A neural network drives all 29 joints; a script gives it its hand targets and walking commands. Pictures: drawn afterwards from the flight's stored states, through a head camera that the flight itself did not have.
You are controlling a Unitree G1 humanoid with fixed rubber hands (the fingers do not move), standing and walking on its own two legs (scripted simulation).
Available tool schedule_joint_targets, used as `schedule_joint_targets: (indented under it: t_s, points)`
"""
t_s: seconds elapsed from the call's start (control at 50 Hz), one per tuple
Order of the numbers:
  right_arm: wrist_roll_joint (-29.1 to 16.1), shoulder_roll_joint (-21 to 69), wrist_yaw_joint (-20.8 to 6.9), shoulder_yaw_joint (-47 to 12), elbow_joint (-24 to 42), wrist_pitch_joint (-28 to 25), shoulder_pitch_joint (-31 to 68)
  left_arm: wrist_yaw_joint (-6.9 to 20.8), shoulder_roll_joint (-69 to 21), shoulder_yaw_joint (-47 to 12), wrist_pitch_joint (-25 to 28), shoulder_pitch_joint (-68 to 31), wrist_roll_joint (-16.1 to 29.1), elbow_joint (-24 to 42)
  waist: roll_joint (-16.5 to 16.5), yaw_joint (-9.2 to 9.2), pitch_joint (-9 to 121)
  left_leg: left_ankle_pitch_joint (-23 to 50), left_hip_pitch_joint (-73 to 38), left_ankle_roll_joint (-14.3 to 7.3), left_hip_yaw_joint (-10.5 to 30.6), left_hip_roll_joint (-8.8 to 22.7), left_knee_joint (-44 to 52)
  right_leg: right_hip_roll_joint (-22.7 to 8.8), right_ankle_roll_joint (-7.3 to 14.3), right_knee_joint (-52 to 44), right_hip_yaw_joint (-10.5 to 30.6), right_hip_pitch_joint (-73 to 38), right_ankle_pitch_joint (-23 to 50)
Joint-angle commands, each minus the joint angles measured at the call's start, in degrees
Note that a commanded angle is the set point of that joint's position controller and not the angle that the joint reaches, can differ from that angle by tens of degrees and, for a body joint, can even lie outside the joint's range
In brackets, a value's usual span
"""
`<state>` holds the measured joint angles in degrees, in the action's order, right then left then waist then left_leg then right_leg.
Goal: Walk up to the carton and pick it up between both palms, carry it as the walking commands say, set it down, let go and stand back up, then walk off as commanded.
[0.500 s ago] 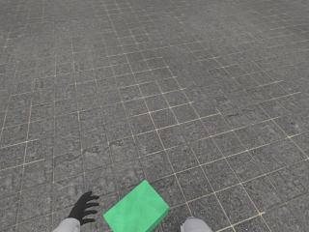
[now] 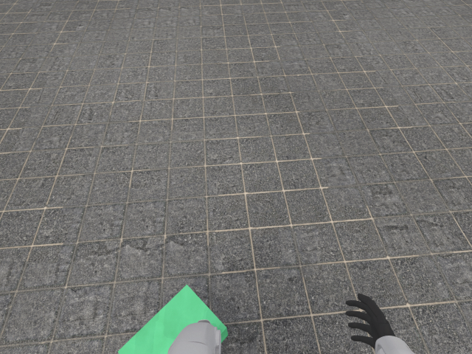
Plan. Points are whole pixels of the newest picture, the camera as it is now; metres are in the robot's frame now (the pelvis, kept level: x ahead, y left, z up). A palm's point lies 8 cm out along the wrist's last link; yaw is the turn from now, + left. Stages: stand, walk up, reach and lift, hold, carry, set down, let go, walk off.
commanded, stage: walk off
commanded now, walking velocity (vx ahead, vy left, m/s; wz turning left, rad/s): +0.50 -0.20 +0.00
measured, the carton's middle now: (177, 342) +0.19 +0.25 -0.68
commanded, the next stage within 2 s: none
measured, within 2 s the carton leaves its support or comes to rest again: rests again in 0.04 s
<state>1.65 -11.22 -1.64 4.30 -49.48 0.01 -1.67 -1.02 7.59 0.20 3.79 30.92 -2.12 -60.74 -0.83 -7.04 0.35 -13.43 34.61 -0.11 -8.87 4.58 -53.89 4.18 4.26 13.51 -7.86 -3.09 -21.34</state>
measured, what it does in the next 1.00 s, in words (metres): walks ahead: left foot, then right foot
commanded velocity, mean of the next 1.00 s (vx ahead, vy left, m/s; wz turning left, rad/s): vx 0.50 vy -0.20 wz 0.00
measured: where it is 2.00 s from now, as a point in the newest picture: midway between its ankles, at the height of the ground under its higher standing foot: (303, 176)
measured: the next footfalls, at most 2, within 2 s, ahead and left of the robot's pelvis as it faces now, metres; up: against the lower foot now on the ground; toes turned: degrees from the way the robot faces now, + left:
left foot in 0.08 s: +0.16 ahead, +0.07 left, +0.00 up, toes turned +9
right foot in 0.54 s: +0.51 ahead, -0.21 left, +0.00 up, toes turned -7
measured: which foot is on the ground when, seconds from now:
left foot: up 0.00-0.06, down 0.08-0.56, up 0.58-0.98, down 1.00-1.00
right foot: down 0.00-0.08, up 0.10-0.52, down 0.54-1.00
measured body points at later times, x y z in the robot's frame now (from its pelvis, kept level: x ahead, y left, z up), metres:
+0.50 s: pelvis +0.31 -0.07 +0.00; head +0.37 -0.05 +0.44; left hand +0.49 +0.13 -0.14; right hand +0.19 -0.32 -0.12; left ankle +0.12 +0.06 -0.73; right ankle +0.48 -0.22 -0.70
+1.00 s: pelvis +0.58 -0.11 +0.00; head +0.60 -0.07 +0.44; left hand +0.53 +0.09 -0.17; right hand +0.76 -0.33 -0.10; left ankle +0.68 -0.01 -0.73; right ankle +0.47 -0.20 -0.73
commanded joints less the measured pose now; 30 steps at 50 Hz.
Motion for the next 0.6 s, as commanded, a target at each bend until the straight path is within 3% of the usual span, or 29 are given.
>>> schedule_joint_targets:
  t_s: [0.0, 0.02, 0.04, 0.06, 0.08, 0.1, 0.12, 0.14, 0.16, 0.18, 0.22, 0.24, 0.26, 0.28, 0.3, 0.32, 0.34, 0.36, 0.38, 0.4, 0.42, 0.44, 0.46, 0.48, 0.5, 0.52, 0.54, 0.56, 0.58]
  points:
    - [-0.28, -5.48, 2.53, 1.14, -2.15, -2.84, -14.17, -0.96, 11.89, 3.09, 0.13, -0.27, 0.73, 0.52, -6.76, 12.67, 4.86, 1.24, -23.69, -3.04, -1.94, -5.81, 24.18, -12.86, 0.33, 25.34, 2.13, 1.17, 70.86]
    - [0.36, -13.4, 3.49, 4.12, -4.82, -3.01, -27.82, -0.29, 12.35, 3.24, 1.0, -1.6, 1.65, 3.4, -1.82, 19.42, 13.22, 14.52, -48.72, -8.72, 8.68, 4.3, 21.86, -10.95, -1.66, 41.0, 0.77, 19.54, 54.35]
    - [1.16, -23.8, 4.98, 7.2, -6.71, -2.7, -33.37, 0.51, 9.27, 2.88, 1.58, -3.71, 1.64, 7.73, 17.78, 19.98, 16.47, 40.14, -63.93, -18.84, 39.86, 26.76, 27.54, 0.52, -5.1, 65.08, 1.28, 41.97, -8.28]
    - [0.23, -15.87, 5.2, 4.05, -7.87, -2.46, -32.14, 0.5, 9.65, 2.84, 0.43, -4.99, 0.52, 6.24, -2.17, 18.13, 17.79, 43.24, -60.49, -20.06, 40.91, 26.92, 24.75, -5.62, -3.58, 70.78, 14.1, 41.77, -7.07]
    - [-0.13, -15.64, 5.13, 4.04, -7.18, -2.69, -27.35, 0.51, 6.09, 2.78, 0.37, -7.3, 0.03, 7.1, 1.17, 14.71, 8.45, 33.97, -51.97, -18.64, 36.46, 26.72, 30.24, -7.07, -2.94, 73.96, 14.42, 45.81, -8.2]
    - [-0.49, -11.86, 4.67, 3.08, -6.03, -3.26, -21.41, 0.89, 4.71, 2.65, 0.32, -11.39, 0.78, 7.33, -1.37, 14.14, 0.21, 25.27, -39.23, -16.86, 27.87, 22.93, 33.09, -10.66, -3.15, 67.62, 13.61, 43.15, -0.99]
    - [-0.33, -8.76, 4.09, 1.86, -4.35, -3.08, -15.59, 1.22, 6.32, 3.25, -0.06, -13.52, 0.95, 8.78, -1.5, 11.07, -5.77, 14.61, -29.54, -11.56, 21.74, 16.84, 38.35, -10.24, -3.68, 60.86, 11.81, 41.02, 2.48]
    - [-0.2, -6.99, 3.84, 0.79, -3.66, -3.7, -12.82, 1.53, 3.7, 2.54, -0.97, -11.36, 1.35, 8.62, 0.92, 8.63, -8.03, 9.46, -22.62, -9.37, 20.15, 15.03, 41.49, -10.16, -4.43, 60.66, 10.43, 37.45, 4.43]
    - [-0.58, -2.98, 3.13, -0.25, -5.93, -4.49, -16.09, 2.15, 5.37, 3.15, -1.42, -9.49, 0.43, 8.66, -0.34, 7.24, -8.32, 7.86, -22.17, -7.44, 20.57, 13.68, 42.97, -9.55, -3.98, 58.91, 9.35, 36.32, 8.06]
    - [-0.89, -2.16, 3.44, -0.84, -8.36, -5.35, -18.03, 2.14, 4.48, 3.48, -1.85, -9.62, -0.38, 8.57, -1.22, 6.34, -10.31, 8.86, -20.52, -8.55, 22.17, 16.03, 44.29, -10.24, -4.89, 59.79, 8.89, 37.32, 8.55]
    - [-0.71, -6.11, 3.23, 0.01, -8.38, -5.94, -16.66, 3.01, 3.54, 2.84, -2.9, -12.89, -0.71, 9.41, 2.22, 5.69, -9.15, 13.78, -22.45, -6.46, 12.49, 11.86, 43.14, -9.59, -5.41, 49.83, 7.82, 37.23, 10.02]
    - [-1.15, -7.43, 3.41, -0.21, -8.96, -5.94, -19.1, 3.35, 1.98, 2.54, -3.12, -13.99, -0.71, 11.0, 5.83, 5.31, -11.31, 20.17, -24.12, -4.58, 10.5, 10.54, 42.44, -9.48, -5.54, 48.34, 4.82, 41.14, 12.15]
    - [-0.38, -8.0, 2.83, 0.14, -8.34, -5.86, -18.87, 3.11, 2.92, 2.15, -3.49, -16.33, 0.02, 11.84, 6.72, 5.79, -12.51, 24.51, -23.2, -2.92, 3.42, 7.8, 42.86, -8.98, -5.81, 43.01, 1.95, 40.55, 12.84]
    - [-0.44, -5.42, 2.41, -0.51, -9.25, -5.7, -20.85, 4.21, 1.05, 1.64, -3.57, -18.23, 0.07, 13.14, 11.61, 5.36, -10.27, 28.25, -22.07, -0.85, 1.07, 6.42, 42.41, -9.2, -5.97, 41.02, 1.45, 37.2, 16.46]
    - [-0.17, -9.51, 2.15, 0.46, -8.32, -5.53, -19.58, 4.68, 1.49, 1.56, -3.23, -21.43, 0.43, 14.75, 13.46, 6.38, -10.18, 25.31, -20.36, -0.79, -1.61, 4.74, 43.31, -8.71, -6.7, 32.18, 0.39, 33.21, 15.87]
    - [-0.15, -9.27, 1.66, 0.87, -9.29, -5.95, -21.2, 4.16, 3.48, 1.34, -3.28, -21.74, 0.53, 13.76, 13.77, 7.26, -10.01, 28.18, -23.9, -0.09, -1.6, 3.67, 42.13, -8.14, -6.54, 30.26, -0.26, 33.45, 19.33]
    - [-1.05, -9.51, 1.11, 0.62, -9.59, -6.04, -24.02, 4.86, 2.69, 0.37, -2.61, -26.89, 0.96, 15.94, 15.26, 10.26, -9.93, 35.8, -23.64, -0.85, -1.25, 3.73, 42.25, -7.18, -6.15, 25.37, -3.99, 30.88, 18.5]
    - [-1.08, -8.65, 0.69, 0.43, -10.54, -5.82, -26.91, 4.87, 5.4, 1.47, -2.38, -29.3, 0.8, 15.85, 17.88, 11.99, -8.19, 40.53, -23.87, -1.17, -1.97, 4.9, 41.36, -7.59, -5.27, 26.14, -4.14, 27.98, 21.28]
    - [-1.32, -6.78, 1.54, 0.34, -10.76, -5.25, -28.31, 5.23, 7.16, 1.68, -2.06, -31.31, 0.26, 17.27, 18.28, 12.37, -9.03, 41.31, -25.44, -1.89, -0.4, 7.72, 38.41, -6.61, -5.29, 23.77, -4.61, 28.71, 18.77]
    - [-1.68, -7.38, 2.12, 0.38, -11.18, -5.32, -29.32, 5.03, 7.4, 2.56, -1.79, -27.59, 0.46, 16.0, 19.81, 11.03, -3.89, 40.79, -26.92, -1.19, 1.12, 10.2, 35.51, -7.88, -3.6, 20.11, -1.13, 23.33, 20.49]
    - [-1.92, -7.41, 2.21, 0.71, -9.56, -5.95, -25.66, 4.73, 8.79, 2.54, -1.26, -24.4, 0.15, 14.37, 17.07, 9.44, -2.44, 42.53, -26.86, -1.93, 1.42, 9.98, 31.96, -4.9, -3.02, 17.58, -5.13, 19.07, 21.73]
    - [-1.56, -12.12, 2.56, 1.45, -8.36, -6.14, -23.03, 4.13, 11.05, 3.9, -1.0, -14.36, 0.96, 10.56, 14.12, 4.05, 3.1, 40.87, -26.79, -0.78, 1.39, 9.71, 25.8, -6.33, -1.89, 15.54, -1.1, 8.36, 24.46]
    - [-1.74, -13.42, 2.68, 2.25, -7.04, -5.81, -21.45, 3.58, 14.2, 5.14, -0.48, -6.39, 0.69, 7.14, 7.21, 0.48, 10.89, 38.64, -23.27, -0.44, 1.89, 7.21, 10.17, -5.93, 0.31, 14.21, -0.65, -5.35, 22.37]
    - [-1.54, -9.87, 2.26, 1.18, -5.38, -5.97, -20.33, 2.4, 17.56, 5.86, -0.22, 2.48, -0.06, 3.23, -8.49, -2.59, 16.84, 4.71, -10.92, 0.76, -0.25, -0.08, -7.8, -15.21, 1.75, 12.49, 7.41, -18.62, 30.34]
    - [-1.3, -7.58, 2.82, 0.96, -3.93, -5.53, -23.2, 1.67, 23.08, 7.23, 0.46, 5.46, -0.33, 3.94, -24.85, -4.2, 22.44, -25.67, 0.61, 2.05, 7.11, -5.73, -25.35, -28.55, 5.65, 15.3, 26.56, -28.01, 48.98]
    - [-1.84, -6.35, 2.67, 1.69, -5.25, -4.99, -24.23, 0.89, 22.18, 7.09, 0.87, 1.92, -0.88, 5.65, -14.18, -1.53, 17.85, -20.69, 2.68, 0.91, 8.72, -2.8, -31.73, -28.17, 8.28, 13.11, 26.78, -22.01, 47.14]
    - [-0.69, -6.22, 2.27, 1.44, -4.48, -4.36, -21.72, 0.45, 19.92, 6.06, 0.94, -1.66, -0.28, 6.11, -6.95, -0.73, 12.7, -15.49, 2.18, 0.01, 11.18, 0.62, -28.51, -26.37, 6.94, 10.37, 19.88, -14.1, 35.66]
    - [-1.53, -5.18, 1.82, 0.5, -4.75, -4.42, -21.68, -0.26, 15.67, 5.51, 0.54, -8.93, -0.2, 7.85, -4.28, 2.14, 9.51, -9.16, 7.4, -0.21, 9.34, 3.25, -25.91, -24.91, 6.88, 6.58, 17.67, -11.88, 29.98]
    - [-0.7, -9.49, 1.64, 1.65, -3.66, -4.23, -18.92, 0.19, 13.05, 5.28, 0.44, -12.48, 2.28, 7.76, -2.05, 3.69, 8.37, -6.11, 3.29, 0.2, 10.46, 3.28, -22.47, -19.1, 1.54, 3.09, 11.44, -2.23, 24.05]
